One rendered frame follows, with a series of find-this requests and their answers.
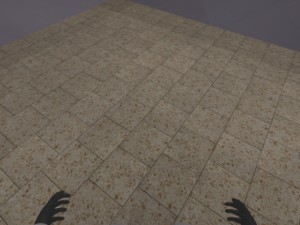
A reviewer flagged left robot hand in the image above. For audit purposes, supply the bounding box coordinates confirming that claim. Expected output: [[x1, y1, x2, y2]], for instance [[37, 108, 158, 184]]
[[34, 190, 70, 225]]

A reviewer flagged right robot hand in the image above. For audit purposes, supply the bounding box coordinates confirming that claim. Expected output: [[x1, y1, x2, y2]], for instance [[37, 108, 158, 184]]
[[224, 198, 257, 225]]

